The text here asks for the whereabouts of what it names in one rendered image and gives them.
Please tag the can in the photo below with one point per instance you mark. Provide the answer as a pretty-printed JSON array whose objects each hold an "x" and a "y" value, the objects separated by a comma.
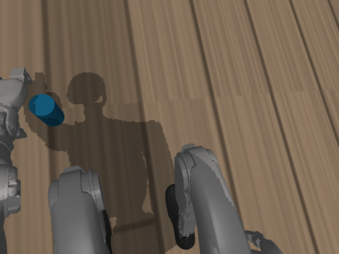
[{"x": 46, "y": 109}]

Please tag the left robot hand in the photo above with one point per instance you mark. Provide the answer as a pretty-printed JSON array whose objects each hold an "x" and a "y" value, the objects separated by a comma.
[{"x": 13, "y": 92}]

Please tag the left robot foot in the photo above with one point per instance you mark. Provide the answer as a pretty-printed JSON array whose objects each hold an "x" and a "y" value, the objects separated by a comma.
[{"x": 108, "y": 232}]

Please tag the right robot foot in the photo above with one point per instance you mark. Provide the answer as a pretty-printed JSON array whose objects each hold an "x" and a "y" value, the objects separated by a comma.
[{"x": 173, "y": 213}]

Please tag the right robot hand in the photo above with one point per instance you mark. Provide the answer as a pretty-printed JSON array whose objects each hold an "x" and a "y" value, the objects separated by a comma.
[{"x": 266, "y": 246}]

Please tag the left robot arm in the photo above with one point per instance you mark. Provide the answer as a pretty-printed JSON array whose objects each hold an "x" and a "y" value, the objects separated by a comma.
[{"x": 10, "y": 186}]

